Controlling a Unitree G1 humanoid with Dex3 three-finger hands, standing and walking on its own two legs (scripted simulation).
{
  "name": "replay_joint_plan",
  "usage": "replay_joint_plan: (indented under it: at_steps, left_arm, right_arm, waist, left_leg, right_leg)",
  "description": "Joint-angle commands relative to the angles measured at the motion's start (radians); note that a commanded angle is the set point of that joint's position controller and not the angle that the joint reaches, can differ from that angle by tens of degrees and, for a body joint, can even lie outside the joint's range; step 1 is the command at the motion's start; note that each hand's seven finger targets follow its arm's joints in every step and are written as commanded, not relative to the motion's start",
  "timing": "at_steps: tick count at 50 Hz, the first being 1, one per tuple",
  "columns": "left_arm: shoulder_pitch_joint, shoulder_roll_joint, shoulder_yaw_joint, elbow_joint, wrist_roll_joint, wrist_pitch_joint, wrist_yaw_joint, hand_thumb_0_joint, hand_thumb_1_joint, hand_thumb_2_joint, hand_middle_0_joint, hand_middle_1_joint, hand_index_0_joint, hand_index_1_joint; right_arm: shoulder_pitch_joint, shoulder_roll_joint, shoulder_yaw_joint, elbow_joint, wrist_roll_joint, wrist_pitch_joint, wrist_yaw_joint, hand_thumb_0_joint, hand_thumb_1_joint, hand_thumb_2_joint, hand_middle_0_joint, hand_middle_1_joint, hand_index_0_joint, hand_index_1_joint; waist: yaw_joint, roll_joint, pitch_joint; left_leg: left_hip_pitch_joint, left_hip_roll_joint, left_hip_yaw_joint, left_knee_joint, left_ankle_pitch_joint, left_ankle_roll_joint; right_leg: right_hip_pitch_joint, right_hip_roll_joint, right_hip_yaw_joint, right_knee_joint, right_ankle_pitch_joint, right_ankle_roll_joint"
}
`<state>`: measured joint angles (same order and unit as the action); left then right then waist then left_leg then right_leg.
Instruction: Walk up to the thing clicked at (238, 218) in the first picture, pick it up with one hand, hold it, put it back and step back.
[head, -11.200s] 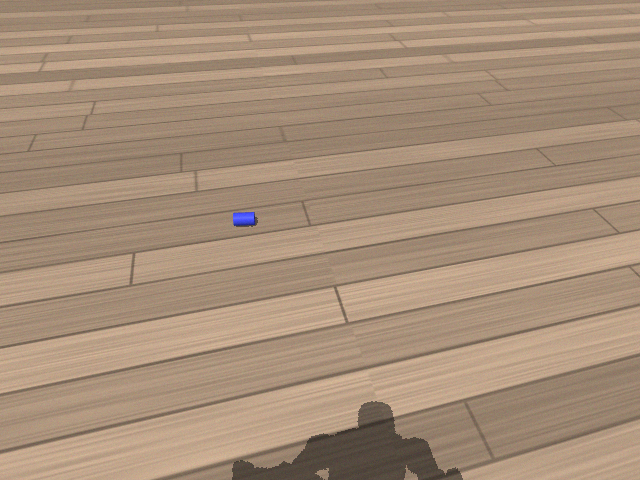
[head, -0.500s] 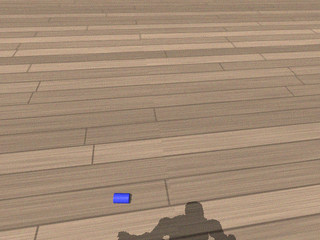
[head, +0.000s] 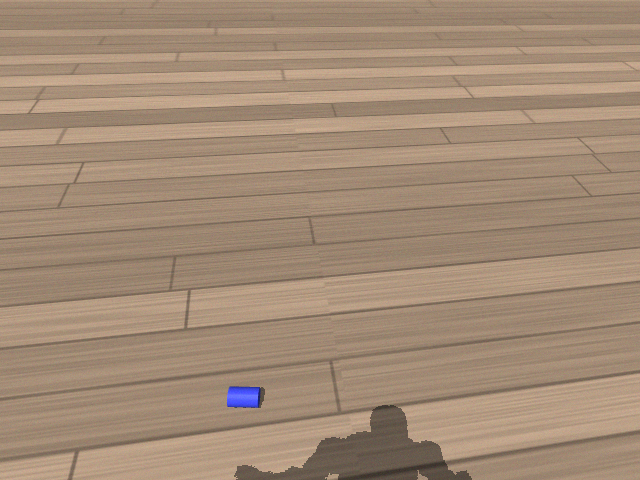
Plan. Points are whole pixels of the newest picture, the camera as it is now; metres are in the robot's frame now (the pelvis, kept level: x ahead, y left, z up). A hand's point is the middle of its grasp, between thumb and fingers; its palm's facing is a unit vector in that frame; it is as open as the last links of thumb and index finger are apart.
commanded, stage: stand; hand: left
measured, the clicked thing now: (244, 396) +0.53 +0.22 -0.75
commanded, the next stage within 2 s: walk up in 0.56 s
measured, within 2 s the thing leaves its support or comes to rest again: neither
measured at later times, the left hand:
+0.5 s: hand out of the picture +0.07 +0.25 -0.16, palm faces -0.04 -0.94 -0.34, open 7.4 cm
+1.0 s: hand out of the picture +0.11 +0.23 -0.14, palm faces -0.03 -0.90 -0.44, open 7.4 cm
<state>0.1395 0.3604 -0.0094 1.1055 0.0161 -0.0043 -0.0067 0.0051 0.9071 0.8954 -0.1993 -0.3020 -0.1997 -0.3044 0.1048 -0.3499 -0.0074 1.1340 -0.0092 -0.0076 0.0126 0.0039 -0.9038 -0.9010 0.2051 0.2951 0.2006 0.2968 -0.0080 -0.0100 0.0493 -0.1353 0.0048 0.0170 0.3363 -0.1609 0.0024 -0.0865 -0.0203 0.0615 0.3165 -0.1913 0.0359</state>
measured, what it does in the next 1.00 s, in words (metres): lifts its left foot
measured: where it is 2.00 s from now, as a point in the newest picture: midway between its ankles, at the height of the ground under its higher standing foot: outside the picture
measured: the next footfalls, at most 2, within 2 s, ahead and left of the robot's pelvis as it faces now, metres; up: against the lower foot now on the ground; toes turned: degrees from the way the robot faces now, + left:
left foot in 1.20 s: +0.23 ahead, +0.10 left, +0.00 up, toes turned -1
right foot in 1.50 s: +0.16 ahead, -0.14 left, +0.00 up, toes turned -1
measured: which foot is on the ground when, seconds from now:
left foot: down 0.00-0.82, up 0.84-1.00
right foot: down 0.00-1.00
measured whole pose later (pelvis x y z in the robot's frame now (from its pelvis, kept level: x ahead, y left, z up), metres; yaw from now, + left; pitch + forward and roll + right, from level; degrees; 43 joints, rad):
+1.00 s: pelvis +0.08 -0.05 +0.00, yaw -2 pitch -3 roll +0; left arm 0.32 0.36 0.05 0.98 0.03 -0.05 0.00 0.01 0.90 0.90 -0.20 -0.30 -0.20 -0.30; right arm 0.26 -0.43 -0.07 0.97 -0.02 0.04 0.03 0.01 -0.91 -0.90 0.20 0.29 0.20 0.30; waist 0.01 0.09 0.09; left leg -0.39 -0.02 -0.13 0.96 -0.39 0.01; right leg -0.10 0.03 -0.04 0.39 -0.25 -0.03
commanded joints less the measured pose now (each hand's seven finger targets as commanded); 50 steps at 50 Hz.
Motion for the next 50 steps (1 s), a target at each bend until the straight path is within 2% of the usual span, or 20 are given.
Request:
replay_joint_plan:
  at_steps: [1, 16, 23, 27, 28, 30, 32, 33, 34, 36, 37, 39, 40, 41, 42, 43, 44, 47, 48, 50]
  left_arm:
    - [-0.030, 0.208, 0.042, -0.055, -0.003, -0.023, 0.018, 0.000, 0.900, 0.900, -0.200, -0.300, -0.200, -0.300]
    - [-0.028, 0.208, 0.043, -0.059, -0.007, -0.026, 0.019, 0.000, 0.900, 0.900, -0.200, -0.300, -0.200, -0.300]
    - [-0.027, 0.209, 0.045, -0.056, -0.003, -0.022, 0.019, 0.000, 0.900, 0.900, -0.200, -0.300, -0.200, -0.300]
    - [-0.025, 0.207, 0.043, -0.059, -0.007, -0.024, 0.018, 0.000, 0.900, 0.900, -0.200, -0.300, -0.200, -0.300]
    - [0.033, 0.260, 0.081, -0.090, -0.002, -0.035, 0.004, 0.000, 0.900, 0.900, -0.200, -0.300, -0.200, -0.300]
    - [0.016, 0.249, 0.091, -0.091, 0.011, -0.032, -0.005, 0.000, 0.900, 0.900, -0.200, -0.300, -0.200, -0.300]
    - [-0.021, 0.223, 0.094, -0.131, 0.015, -0.031, -0.013, 0.000, 0.900, 0.900, -0.200, -0.300, -0.200, -0.300]
    - [-0.012, 0.224, 0.096, -0.142, 0.015, -0.037, -0.010, 0.000, 0.900, 0.900, -0.200, -0.300, -0.200, -0.300]
    - [-0.008, 0.220, 0.095, -0.154, 0.012, -0.046, -0.013, 0.000, 0.900, 0.900, -0.200, -0.300, -0.200, -0.300]
    - [0.016, 0.221, 0.102, -0.162, 0.011, -0.055, -0.024, 0.000, 0.900, 0.900, -0.200, -0.300, -0.200, -0.300]
    - [0.076, 0.205, 0.104, -0.156, 0.005, -0.055, -0.030, 0.000, 0.900, 0.900, -0.200, -0.300, -0.200, -0.300]
    - [0.260, 0.202, 0.119, -0.095, 0.011, -0.068, -0.013, 0.000, 0.900, 0.900, -0.200, -0.300, -0.200, -0.300]
    - [0.343, 0.251, 0.136, -0.066, 0.016, -0.073, 0.007, 0.000, 0.900, 0.900, -0.200, -0.300, -0.200, -0.300]
    - [0.355, 0.337, 0.158, -0.083, 0.025, -0.077, 0.022, 0.000, 0.900, 0.900, -0.200, -0.300, -0.200, -0.300]
    - [0.244, 0.384, 0.163, -0.136, 0.026, -0.072, 0.027, 0.000, 0.900, 0.900, -0.200, -0.300, -0.200, -0.300]
    - [0.169, 0.391, 0.159, -0.175, 0.026, -0.068, 0.027, 0.000, 0.900, 0.900, -0.200, -0.300, -0.200, -0.300]
    - [0.119, 0.352, 0.153, -0.199, 0.020, -0.073, 0.025, 0.000, 0.900, 0.900, -0.200, -0.300, -0.200, -0.300]
    - [0.117, 0.263, 0.128, -0.218, -0.004, -0.086, 0.033, 0.000, 0.900, 0.900, -0.200, -0.300, -0.200, -0.300]
    - [0.141, 0.255, 0.124, -0.213, -0.006, -0.087, 0.037, 0.000, 0.900, 0.900, -0.200, -0.300, -0.200, -0.300]
    - [0.166, 0.243, 0.118, -0.222, -0.006, -0.085, 0.044, 0.000, 0.900, 0.900, -0.200, -0.300, -0.200, -0.300]
  right_arm:
    - [-0.042, -0.218, -0.045, -0.058, 0.003, -0.020, -0.013, 0.000, -0.900, -0.900, 0.200, 0.300, 0.200, 0.300]
    - [-0.033, -0.218, -0.043, -0.061, 0.004, -0.023, -0.015, 0.000, -0.900, -0.900, 0.200, 0.300, 0.200, 0.300]
    - [-0.029, -0.216, -0.042, -0.061, 0.002, -0.019, -0.017, 0.000, -0.900, -0.900, 0.200, 0.300, 0.200, 0.300]
    - [-0.033, -0.218, -0.041, -0.060, 0.003, -0.024, -0.016, 0.000, -0.900, -0.900, 0.200, 0.300, 0.200, 0.300]
    - [0.023, -0.276, -0.084, -0.112, -0.015, -0.022, 0.004, 0.000, -0.900, -0.900, 0.200, 0.300, 0.200, 0.300]
    - [0.070, -0.287, -0.100, -0.107, -0.027, -0.015, 0.013, 0.000, -0.900, -0.900, 0.200, 0.300, 0.200, 0.300]
    - [0.100, -0.316, -0.123, -0.134, -0.027, -0.014, 0.015, 0.000, -0.900, -0.900, 0.200, 0.300, 0.200, 0.300]
    - [0.086, -0.328, -0.132, -0.146, -0.033, -0.020, 0.014, 0.000, -0.900, -0.900, 0.200, 0.300, 0.200, 0.300]
    - [0.083, -0.316, -0.132, -0.162, -0.033, -0.024, 0.015, 0.000, -0.900, -0.900, 0.200, 0.300, 0.200, 0.300]
    - [0.099, -0.283, -0.124, -0.191, -0.034, -0.029, 0.020, 0.000, -0.900, -0.900, 0.200, 0.300, 0.200, 0.300]
    - [0.048, -0.305, -0.133, -0.214, -0.036, -0.024, 0.025, 0.000, -0.900, -0.900, 0.200, 0.300, 0.200, 0.300]
    - [-0.063, -0.248, -0.114, -0.259, -0.021, -0.003, 0.031, 0.000, -0.900, -0.900, 0.200, 0.300, 0.200, 0.300]
    - [-0.047, -0.167, -0.088, -0.274, -0.012, 0.002, 0.028, 0.000, -0.900, -0.900, 0.200, 0.300, 0.200, 0.300]
    - [-0.005, -0.119, -0.071, -0.297, -0.015, 0.013, 0.023, 0.000, -0.900, -0.900, 0.200, 0.300, 0.200, 0.300]
    - [0.061, -0.206, -0.097, -0.274, -0.008, 0.025, 0.010, 0.000, -0.900, -0.900, 0.200, 0.300, 0.200, 0.300]
    - [0.122, -0.241, -0.109, -0.252, -0.007, 0.026, 0.005, 0.000, -0.900, -0.900, 0.200, 0.300, 0.200, 0.300]
    - [0.129, -0.249, -0.107, -0.236, -0.002, 0.022, 0.009, 0.000, -0.900, -0.900, 0.200, 0.300, 0.200, 0.300]
    - [0.206, -0.222, -0.098, -0.208, -0.001, 0.026, 0.014, 0.000, -0.900, -0.900, 0.200, 0.300, 0.200, 0.300]
    - [0.215, -0.208, -0.093, -0.211, -0.003, 0.029, 0.012, 0.000, -0.900, -0.900, 0.200, 0.300, 0.200, 0.300]
    - [0.183, -0.192, -0.088, -0.233, -0.005, 0.037, 0.011, 0.000, -0.900, -0.900, 0.200, 0.300, 0.200, 0.300]
  waist:
    - [0.000, 0.019, -0.044]
    - [-0.001, 0.015, -0.084]
    - [0.000, 0.009, -0.050]
    - [0.005, 0.020, -0.062]
    - [0.002, 0.045, -0.140]
    - [-0.018, 0.090, -0.017]
    - [-0.051, 0.192, 0.098]
    - [-0.040, 0.160, 0.125]
    - [-0.034, 0.120, 0.120]
    - [-0.030, 0.124, 0.070]
    - [0.003, 0.183, 0.070]
    - [0.111, 0.127, -0.001]
    - [0.137, -0.086, -0.037]
    - [0.124, -0.235, 0.011]
    - [0.080, -0.079, 0.015]
    - [0.045, -0.061, 0.063]
    - [0.023, -0.053, 0.103]
    - [-0.014, -0.082, 0.044]
    - [-0.008, -0.088, 0.030]
    - [0.007, -0.104, 0.023]
  left_leg:
    - [0.041, 0.122, -0.110, -0.069, 0.029, 0.022]
    - [0.076, 0.125, -0.103, -0.040, 0.162, 0.021]
    - [0.050, 0.122, -0.103, -0.057, 0.080, 0.022]
    - [0.063, 0.125, -0.103, -0.049, 0.126, 0.019]
    - [0.111, 0.074, -0.085, 0.000, -0.333, 0.074]
    - [0.092, 0.126, -0.190, -0.070, -0.614, 0.113]
    - [0.041, 0.311, -0.380, -0.229, -0.600, 0.214]
    - [0.067, 0.358, -0.399, -0.219, -0.472, 0.257]
    - [0.097, 0.345, -0.374, -0.185, -0.357, 0.263]
    - [0.065, 0.274, -0.289, -0.156, -0.337, 0.222]
    - [-0.006, 0.269, -0.247, -0.143, -0.372, 0.205]
    - [-0.160, 0.157, -0.079, 0.108, -0.221, 0.126]
    - [-0.235, 0.050, 0.022, 0.366, -0.222, 0.072]
    - [-0.446, -0.076, -0.037, 0.569, -0.408, 0.013]
    - [-0.405, -0.058, -0.154, 0.638, -0.394, 0.016]
    - [-0.387, -0.006, -0.161, 0.662, -0.377, 0.025]
    - [-0.417, 0.014, -0.189, 0.698, -0.332, 0.027]
    - [-0.367, 0.002, -0.215, 0.658, -0.212, 0.012]
    - [-0.337, 0.001, -0.197, 0.645, -0.195, 0.006]
    - [-0.315, -0.007, -0.172, 0.576, -0.179, 0.000]
  right_leg:
    - [-0.052, -0.095, 0.058, -0.050, 0.069, -0.053]
    - [-0.027, -0.102, 0.056, -0.038, 0.160, -0.051]
    - [-0.042, -0.099, 0.057, -0.050, 0.109, -0.054]
    - [-0.041, -0.100, 0.059, -0.045, 0.122, -0.053]
    - [-0.042, -0.027, 0.031, 0.016, -0.257, -0.089]
    - [-0.261, 0.000, 0.013, 0.112, -0.433, -0.092]
    - [-0.382, 0.033, -0.067, 0.415, -0.318, -0.061]
    - [-0.431, -0.018, -0.037, 0.417, -0.330, -0.062]
    - [-0.432, -0.037, -0.024, 0.374, -0.321, -0.065]
    - [-0.353, -0.030, -0.037, 0.343, -0.305, -0.065]
    - [-0.253, -0.034, -0.058, 0.263, -0.250, -0.070]
    - [0.081, 0.006, -0.087, 0.060, -0.015, -0.054]
    - [0.177, -0.055, 0.049, -0.063, -0.017, -0.033]
    - [0.177, -0.242, 0.408, -0.164, -0.099, -0.043]
    - [0.057, -0.337, 0.520, -0.202, -0.309, -0.120]
    - [-0.019, -0.358, 0.519, -0.185, -0.399, -0.194]
    - [-0.021, -0.333, 0.431, -0.165, -0.285, -0.233]
    - [0.049, -0.203, 0.131, -0.062, 0.286, -0.141]
    - [0.039, -0.198, 0.078, -0.024, 0.464, -0.137]
    - [0.042, -0.195, 0.024, 0.019, 0.651, -0.143]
